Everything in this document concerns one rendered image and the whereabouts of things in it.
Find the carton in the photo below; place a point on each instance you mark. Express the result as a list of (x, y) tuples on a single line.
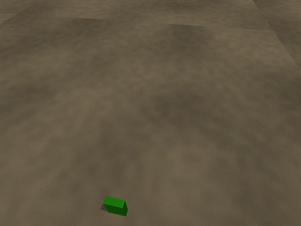
[(116, 206)]

